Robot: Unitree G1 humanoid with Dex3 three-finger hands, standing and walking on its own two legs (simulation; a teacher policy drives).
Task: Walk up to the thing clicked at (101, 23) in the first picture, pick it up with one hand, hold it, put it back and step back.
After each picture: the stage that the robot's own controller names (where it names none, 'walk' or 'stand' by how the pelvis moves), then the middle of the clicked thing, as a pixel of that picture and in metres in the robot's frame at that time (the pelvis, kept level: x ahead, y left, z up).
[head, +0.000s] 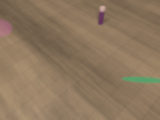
stand; (101, 15) +1.86 -0.26 -0.65
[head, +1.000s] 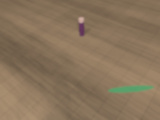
walk; (81, 27) +1.74 +0.12 -0.63
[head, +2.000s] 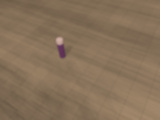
walk; (61, 48) +1.21 +0.29 -0.65
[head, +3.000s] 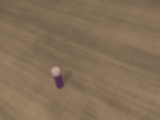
walk; (58, 78) +0.81 +0.26 -0.65
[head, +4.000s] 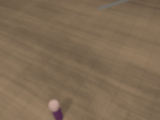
walk; (56, 111) +0.51 +0.25 -0.65
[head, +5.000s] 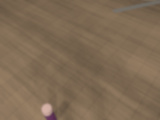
stand; (49, 115) +0.45 +0.30 -0.64
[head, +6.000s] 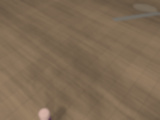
stand; out of the picture +0.46 +0.25 -0.64
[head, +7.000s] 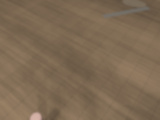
stand; out of the picture +0.42 +0.29 -0.64
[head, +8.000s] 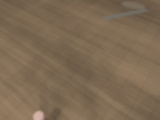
stand; out of the picture +0.45 +0.29 -0.66
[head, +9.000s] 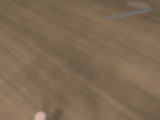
stand; out of the picture +0.43 +0.28 -0.66
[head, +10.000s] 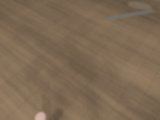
stand; out of the picture +0.43 +0.28 -0.66
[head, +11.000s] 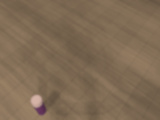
go down; (39, 105) +0.45 +0.27 -0.63
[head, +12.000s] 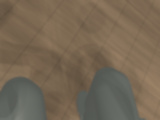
go down; out of the picture +0.52 +0.30 -0.22
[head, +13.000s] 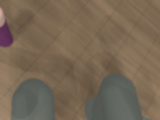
close in; out of the picture +0.53 +0.28 -0.24
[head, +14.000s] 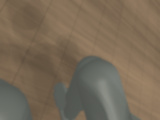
close in; out of the picture +0.50 +0.33 -0.17
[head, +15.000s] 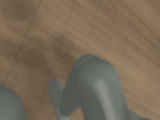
close; out of the picture +0.49 +0.34 -0.17
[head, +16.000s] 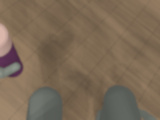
lift; (4, 56) +0.38 +0.25 -0.03
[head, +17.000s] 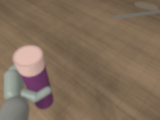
hold; (37, 82) +0.32 +0.15 +0.08
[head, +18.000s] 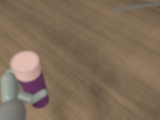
hold; (33, 84) +0.32 +0.16 +0.04
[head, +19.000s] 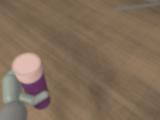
hold; (35, 86) +0.32 +0.16 +0.04
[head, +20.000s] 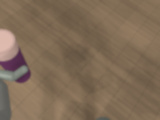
crouch; (13, 61) +0.40 +0.21 -0.02
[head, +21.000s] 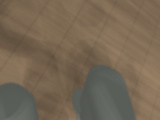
lower; out of the picture +0.53 +0.29 -0.06
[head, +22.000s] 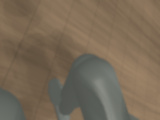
lower; out of the picture +0.49 +0.32 -0.17
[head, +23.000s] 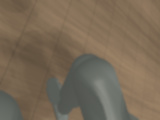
lower; out of the picture +0.49 +0.32 -0.18
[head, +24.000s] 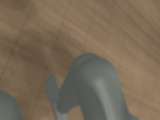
lower; out of the picture +0.49 +0.32 -0.18
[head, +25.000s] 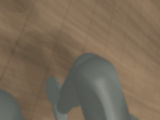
lower; out of the picture +0.48 +0.32 -0.18
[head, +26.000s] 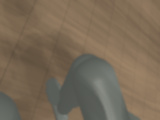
open; out of the picture +0.50 +0.32 -0.18
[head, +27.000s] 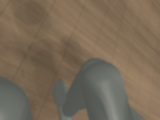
rise; out of the picture +0.49 +0.30 -0.19
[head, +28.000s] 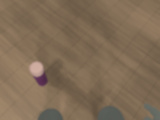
walk; (39, 75) +0.49 +0.22 -0.45
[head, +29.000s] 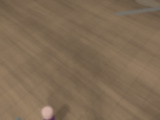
stand; (49, 118) +0.45 +0.21 -0.60
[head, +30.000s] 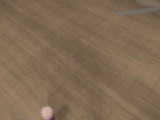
stand; (49, 118) +0.45 +0.22 -0.60
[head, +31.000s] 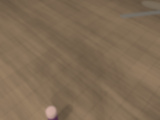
stand; (52, 118) +0.45 +0.21 -0.63
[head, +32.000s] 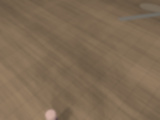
stand; out of the picture +0.45 +0.22 -0.66
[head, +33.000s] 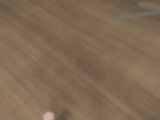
stand; out of the picture +0.43 +0.23 -0.66
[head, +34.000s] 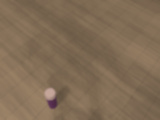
walk; (51, 99) +0.49 +0.18 -0.63
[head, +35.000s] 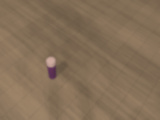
walk; (51, 68) +0.75 +0.21 -0.64
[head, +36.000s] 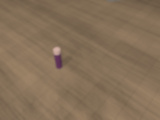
walk; (58, 58) +1.09 +0.31 -0.64
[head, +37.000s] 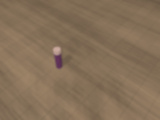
stand; (58, 58) +1.05 +0.23 -0.65
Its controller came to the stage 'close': yes
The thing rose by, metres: 0.69
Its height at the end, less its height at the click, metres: +0.00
